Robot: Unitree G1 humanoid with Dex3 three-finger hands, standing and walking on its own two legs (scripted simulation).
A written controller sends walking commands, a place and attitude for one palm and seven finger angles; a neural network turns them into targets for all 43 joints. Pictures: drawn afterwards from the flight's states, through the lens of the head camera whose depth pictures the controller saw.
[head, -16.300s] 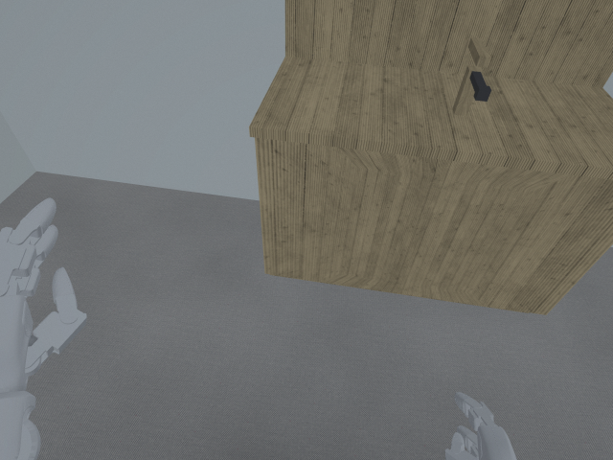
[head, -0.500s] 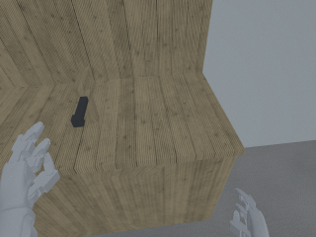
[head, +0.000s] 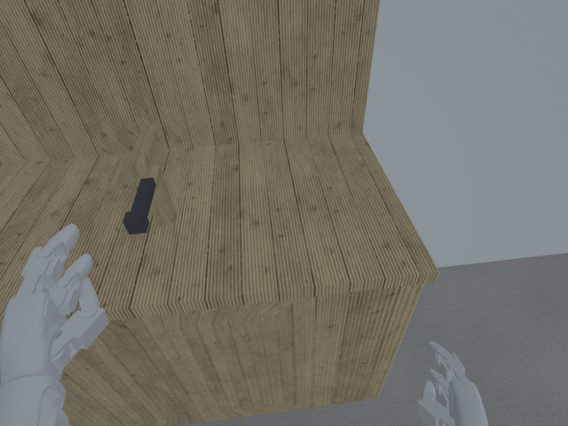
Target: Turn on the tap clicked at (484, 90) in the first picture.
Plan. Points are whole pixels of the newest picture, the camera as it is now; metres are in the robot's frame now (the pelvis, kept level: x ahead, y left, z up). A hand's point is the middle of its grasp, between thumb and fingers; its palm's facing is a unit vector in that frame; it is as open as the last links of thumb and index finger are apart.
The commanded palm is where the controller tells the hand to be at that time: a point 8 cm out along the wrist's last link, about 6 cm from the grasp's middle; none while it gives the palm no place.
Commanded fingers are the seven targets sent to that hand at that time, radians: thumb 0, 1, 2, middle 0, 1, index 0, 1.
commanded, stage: turn the palm inward beside the body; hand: left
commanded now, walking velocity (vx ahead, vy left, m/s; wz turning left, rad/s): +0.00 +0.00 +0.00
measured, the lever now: (136, 222) +0.37 +0.30 +0.10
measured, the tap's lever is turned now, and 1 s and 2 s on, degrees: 0 0 0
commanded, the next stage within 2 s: reach beside the lever's end, fingers flat in 0.10 s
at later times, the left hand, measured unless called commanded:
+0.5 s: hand (108, 298) +0.21 +0.24 +0.15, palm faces +0.46 -0.88 -0.13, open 7.4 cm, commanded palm +0.16 +0.28 +0.15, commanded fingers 0.00 0.90 0.90 -0.20 -0.30 -0.20 -0.30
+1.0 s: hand (112, 274) +0.24 +0.26 +0.14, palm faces +0.46 -0.88 -0.12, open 7.5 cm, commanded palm +0.21 +0.30 +0.13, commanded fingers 0.00 0.90 0.90 -0.18 -0.25 -0.18 -0.25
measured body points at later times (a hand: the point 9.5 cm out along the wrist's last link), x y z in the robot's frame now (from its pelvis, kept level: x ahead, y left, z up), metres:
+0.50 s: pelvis +0.00 -0.01 +0.00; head -0.02 -0.03 +0.45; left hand +0.18 +0.28 +0.15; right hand +0.20 -0.22 -0.07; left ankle +0.02 +0.14 -0.72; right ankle +0.00 -0.09 -0.72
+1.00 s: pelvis +0.00 +0.00 +0.00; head -0.01 -0.03 +0.45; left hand +0.21 +0.30 +0.14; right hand +0.19 -0.23 -0.08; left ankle +0.02 +0.14 -0.72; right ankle +0.00 -0.09 -0.72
